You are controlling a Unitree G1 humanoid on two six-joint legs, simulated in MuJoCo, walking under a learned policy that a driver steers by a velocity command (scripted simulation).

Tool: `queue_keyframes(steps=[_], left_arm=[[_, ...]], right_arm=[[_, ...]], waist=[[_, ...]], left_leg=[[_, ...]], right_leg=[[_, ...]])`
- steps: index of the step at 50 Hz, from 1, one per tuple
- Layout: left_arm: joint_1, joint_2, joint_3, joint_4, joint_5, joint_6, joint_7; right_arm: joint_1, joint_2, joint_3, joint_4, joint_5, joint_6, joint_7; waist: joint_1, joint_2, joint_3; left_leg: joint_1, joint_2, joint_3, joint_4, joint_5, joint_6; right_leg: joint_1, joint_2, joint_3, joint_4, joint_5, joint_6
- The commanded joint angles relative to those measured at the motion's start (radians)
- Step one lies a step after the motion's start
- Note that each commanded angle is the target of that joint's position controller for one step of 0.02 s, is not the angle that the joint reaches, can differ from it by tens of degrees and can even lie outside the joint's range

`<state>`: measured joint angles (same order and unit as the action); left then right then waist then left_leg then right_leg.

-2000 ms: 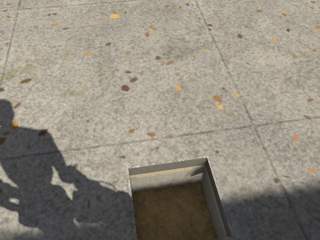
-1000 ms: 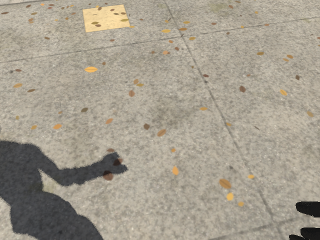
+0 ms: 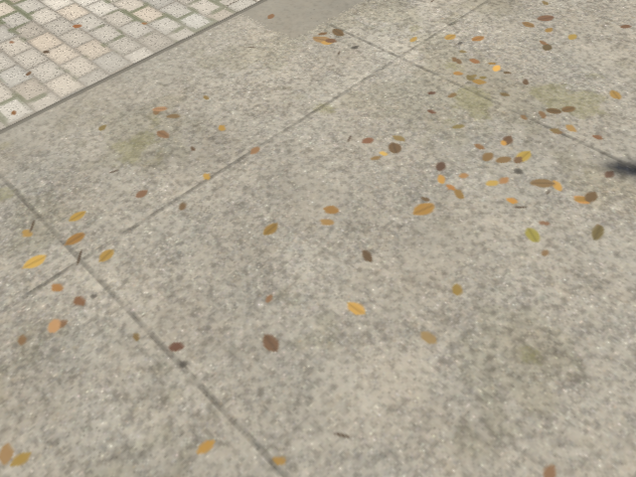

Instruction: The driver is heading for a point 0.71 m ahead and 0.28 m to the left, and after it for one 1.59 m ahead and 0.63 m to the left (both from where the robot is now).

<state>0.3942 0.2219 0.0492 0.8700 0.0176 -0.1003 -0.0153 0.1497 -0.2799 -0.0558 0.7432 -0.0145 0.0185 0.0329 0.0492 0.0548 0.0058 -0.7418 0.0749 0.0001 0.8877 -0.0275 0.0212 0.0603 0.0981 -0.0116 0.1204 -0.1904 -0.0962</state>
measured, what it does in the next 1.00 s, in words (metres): walks ahead, turning left: left foot, then right foot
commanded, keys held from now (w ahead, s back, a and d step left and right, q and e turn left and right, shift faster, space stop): w+q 0.88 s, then q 0.12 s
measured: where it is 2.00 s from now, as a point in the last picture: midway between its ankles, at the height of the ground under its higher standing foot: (271, 401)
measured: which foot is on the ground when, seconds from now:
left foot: up 0.00-0.18, down 0.20-0.70, up 0.72-1.00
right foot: down 0.00-0.18, up 0.20-0.68, down 0.70-1.00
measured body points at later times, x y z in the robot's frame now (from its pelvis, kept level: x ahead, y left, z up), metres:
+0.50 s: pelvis +0.32 +0.07 +0.00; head +0.35 +0.08 +0.44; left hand +0.43 +0.35 -0.11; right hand +0.41 -0.21 -0.12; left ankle +0.26 +0.10 -0.75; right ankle +0.48 -0.08 -0.68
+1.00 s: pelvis +0.59 +0.11 +0.00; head +0.63 +0.12 +0.45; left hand +0.47 +0.37 -0.11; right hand +0.87 -0.02 -0.11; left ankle +0.58 +0.27 -0.68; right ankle +0.62 +0.02 -0.75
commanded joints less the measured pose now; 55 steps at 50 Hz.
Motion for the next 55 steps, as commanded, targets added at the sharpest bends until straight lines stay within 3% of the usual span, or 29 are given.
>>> queue_keyframes(steps=[1,4,6,8,9,10,11,12,13,14,16,18,21,25,29,31,33,34,35,36,37,38,39,40,42,46,48,52,55], left_arm=[[-0.022,0.129,0.02,-0.037,0.002,-0.021,0.009],[-0.012,0.132,0.014,-0.007,-0.002,-0.021,0.024],[-0.006,0.161,0.017,0.005,0.006,-0.016,0.037],[-0.008,0.205,0.03,0.006,0.022,0.007,0.052],[-0.026,0.224,0.035,-0.002,0.021,0.02,0.054],[-0.042,0.215,0.03,-0.024,0.016,0.022,0.055],[0.043,0.09,0.007,-0.073,-0.003,0.021,0.036],[-0.01,0.113,0.004,-0.084,0.008,0.009,0.026],[-0.098,0.139,0.004,-0.114,0.004,-0.008,0.016],[-0.136,0.147,-0.001,-0.124,0.001,-0.019,0.013],[-0.156,0.142,-0.004,-0.138,0.023,0.007,0.013],[-0.137,0.124,-0.013,-0.144,0.038,0.038,0.006],[-0.209,0.108,-0.024,-0.175,0.035,0.062,-0.004],[-0.379,0.101,-0.038,-0.236,0.027,0.061,-0.009],[-0.462,0.123,-0.042,-0.274,0.017,0.048,-0.008],[-0.444,0.143,-0.037,-0.283,0.015,0.04,-0.004],[-0.29,0.186,-0.018,-0.239,0.014,0.031,0.007],[-0.16,0.208,-0.007,-0.207,0.018,0.02,0.018],[-0.016,0.268,0.01,-0.2,0.038,0.011,0.035],[-0.003,0.351,0.03,-0.206,0.052,0.024,0.042],[-0.051,0.3,0.03,-0.207,0.028,0.039,0.036],[-0.116,0.204,0.008,-0.221,0.019,0.043,0.033],[-0.149,0.155,-0.004,-0.215,0.018,0.041,0.029],[-0.152,0.144,-0.008,-0.204,0.02,0.037,0.029],[-0.127,0.148,-0.004,-0.175,0.012,0.02,0.027],[-0.1,0.16,0.005,-0.148,-0.001,-0.003,0.017],[-0.096,0.164,0.009,-0.137,-0.003,0.002,0.018],[-0.105,0.176,0.014,-0.128,-0.008,0.019,0.019],[-0.08,0.204,0.028,-0.117,-0.012,0.036,0.026]], right_arm=[[-0.133,-0.063,-0.012,-0.1,-0.002,-0.019,0.012],[-0.142,-0.045,0.001,-0.119,-0.012,-0.029,0.024],[-0.082,-0.071,-0.007,-0.108,-0.014,-0.032,0.018],[0.089,-0.114,-0.025,-0.058,-0.015,-0.034,0.009],[0.219,-0.13,-0.035,-0.013,-0.021,-0.041,0.001],[0.353,-0.166,-0.05,0.023,-0.029,-0.045,-0.01],[0.337,-0.287,-0.083,0.018,-0.031,-0.044,-0.019],[0.276,-0.251,-0.078,0.009,0.017,-0.044,-0.012],[0.207,-0.23,-0.074,-0.004,0.023,-0.046,-0.016],[0.173,-0.173,-0.06,-0.007,0.014,-0.048,-0.018],[0.169,-0.127,-0.041,0.006,0.016,-0.06,-0.028],[0.199,-0.147,-0.04,0.014,0.02,-0.074,-0.033],[0.24,-0.164,-0.042,0.02,0.015,-0.078,-0.032],[0.299,-0.165,-0.043,0.029,0.019,-0.066,-0.035],[0.33,-0.181,-0.051,0.031,0.01,-0.06,-0.039],[0.3,-0.187,-0.053,0.019,0.005,-0.06,-0.045],[0.235,-0.205,-0.057,0.0,0.002,-0.065,-0.043],[0.215,-0.202,-0.054,-0.002,0.008,-0.071,-0.035],[0.222,-0.143,-0.036,-0.025,0.018,-0.08,-0.026],[0.332,-0.046,-0.016,-0.058,0.038,-0.077,-0.028],[0.347,-0.133,-0.022,-0.038,-0.001,-0.062,-0.035],[0.28,-0.151,-0.028,-0.026,-0.011,-0.052,-0.03],[0.229,-0.139,-0.025,-0.032,-0.011,-0.049,-0.021],[0.21,-0.126,-0.025,-0.036,-0.012,-0.043,-0.01],[0.212,-0.107,-0.021,-0.036,-0.023,-0.022,0.007],[0.121,-0.084,-0.015,-0.079,-0.024,-0.008,0.021],[0.073,-0.067,-0.009,-0.101,-0.022,-0.008,0.022],[-0.013,-0.024,0.011,-0.13,-0.016,-0.012,0.037],[-0.034,-0.045,0.003,-0.147,-0.025,-0.012,0.037]], waist=[[-0.001,-0.102,0.118],[-0.002,-0.104,0.12],[-0.024,-0.137,0.048],[-0.095,-0.183,-0.048],[-0.152,-0.172,-0.104],[-0.215,-0.112,-0.178],[-0.113,0.173,-0.24],[-0.108,0.088,-0.301],[-0.095,-0.005,-0.163],[-0.081,-0.087,-0.088],[-0.043,-0.113,-0.019],[-0.03,-0.087,-0.028],[-0.046,-0.042,0.005],[-0.113,-0.004,0.023],[-0.149,0.011,0.004],[-0.125,0.019,0.002],[-0.05,0.023,-0.046],[0.02,-0.015,-0.108],[0.073,-0.102,-0.233],[0.007,-0.319,-0.329],[-0.021,-0.25,-0.297],[-0.028,-0.125,-0.154],[-0.033,-0.079,-0.071],[-0.043,-0.117,-0.04],[-0.056,-0.164,-0.016],[-0.063,-0.147,0.014],[-0.063,-0.152,0.02],[-0.044,-0.181,0.006],[-0.032,-0.19,-0.01]], left_leg=[[0.004,-0.026,0.03,-0.099,0.071,0.02],[0.088,-0.046,0.094,-0.267,0.06,0.062],[0.209,-0.116,0.158,-0.321,-0.001,0.097],[0.329,-0.176,0.175,-0.354,-0.106,0.13],[0.468,-0.188,0.147,-0.413,-0.122,0.155],[0.714,-0.086,0.002,-0.401,-0.176,0.203],[1.038,0.195,-0.494,-0.388,-0.068,0.378],[1.013,0.246,-0.767,-0.558,-0.01,0.416],[0.883,0.223,-0.604,-0.591,-0.015,0.38],[0.769,0.194,-0.489,-0.606,0.078,0.346],[0.62,0.112,-0.344,-0.638,0.215,0.3],[0.594,0.07,-0.285,-0.652,0.263,0.295],[0.578,0.024,-0.251,-0.674,0.286,0.272],[0.622,-0.015,-0.246,-0.653,0.268,0.21],[0.721,0.014,-0.298,-0.579,0.361,0.184],[0.72,0.031,-0.334,-0.54,0.377,0.161],[0.67,0.017,-0.347,-0.421,0.489,0.121],[0.63,-0.035,-0.312,-0.256,0.481,0.099],[0.521,-0.09,-0.261,-0.008,0.25,0.079],[0.226,-0.244,-0.134,0.26,-0.485,0.05],[0.128,-0.171,-0.125,0.371,-0.504,0.059],[0.118,-0.122,-0.118,0.379,-0.404,0.052],[0.133,-0.092,-0.104,0.336,-0.343,0.043],[0.151,-0.068,-0.094,0.3,-0.32,0.034],[0.186,-0.049,-0.08,0.275,-0.298,0.02],[0.11,-0.035,-0.061,0.227,-0.231,-0.004],[0.101,-0.037,-0.029,0.137,-0.182,-0.019],[0.232,-0.054,0.05,-0.128,-0.036,-0.003],[0.286,-0.079,0.082,-0.233,-0.093,0.026]], right_leg=[[-0.08,-0.279,0.022,-0.105,0.236,-0.057],[0.013,-0.29,-0.044,-0.076,0.479,-0.028],[0.112,-0.298,-0.087,0.064,0.924,0.003],[0.192,-0.306,-0.112,0.345,1.177,0.028],[0.142,-0.297,-0.122,0.553,1.116,0.03],[-0.066,-0.265,-0.118,0.828,0.831,0.018],[-0.535,-0.053,-0.099,1.244,-0.048,0.067],[-0.649,-0.016,0.092,1.404,-0.257,0.064],[-0.702,-0.088,0.131,1.371,-0.144,0.061],[-0.692,-0.129,0.105,1.3,-0.084,0.064],[-0.632,-0.165,0.087,1.182,-0.089,0.091],[-0.616,-0.177,0.067,1.091,-0.118,0.122],[-0.674,-0.182,0.02,0.923,-0.064,0.158],[-0.699,-0.158,0.002,0.655,0.121,0.174],[-0.684,-0.121,0.009,0.518,0.19,0.147],[-0.6,-0.107,0.031,0.452,0.159,0.119],[-0.379,-0.068,0.03,0.406,0.075,0.084],[-0.207,-0.081,0.035,0.338,0.088,0.059],[0.01,-0.268,0.217,0.304,-0.092,0.013],[0.225,-0.542,0.662,0.218,-0.172,-0.095],[0.154,-0.55,0.813,0.182,-0.287,-0.133],[0.017,-0.501,0.65,0.163,-0.307,-0.112],[-0.085,-0.441,0.496,0.139,-0.211,-0.085],[-0.137,-0.396,0.383,0.117,-0.115,-0.058],[-0.197,-0.357,0.244,0.091,0.044,-0.044],[-0.19,-0.374,0.097,0.067,0.351,-0.074],[-0.181,-0.357,-0.003,0.097,0.554,-0.07],[-0.201,-0.311,-0.146,0.155,0.609,-0.032],[-0.139,-0.34,-0.157,0.244,0.655,-0.008]])
Keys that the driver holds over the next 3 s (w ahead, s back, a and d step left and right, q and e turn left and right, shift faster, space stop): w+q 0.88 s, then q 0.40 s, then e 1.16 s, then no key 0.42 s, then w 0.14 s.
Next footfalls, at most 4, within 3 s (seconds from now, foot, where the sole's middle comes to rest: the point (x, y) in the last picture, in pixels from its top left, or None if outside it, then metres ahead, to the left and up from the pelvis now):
0.20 left None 0.30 0.11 -0.78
0.70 right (350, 412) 0.66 0.04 -0.78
1.18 left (225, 388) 0.71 0.33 -0.78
1.66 right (305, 367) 0.77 0.14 -0.78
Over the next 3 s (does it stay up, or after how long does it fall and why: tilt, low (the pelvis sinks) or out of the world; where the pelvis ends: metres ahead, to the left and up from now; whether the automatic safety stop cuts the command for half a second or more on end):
stays up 0.67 0.20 -0.01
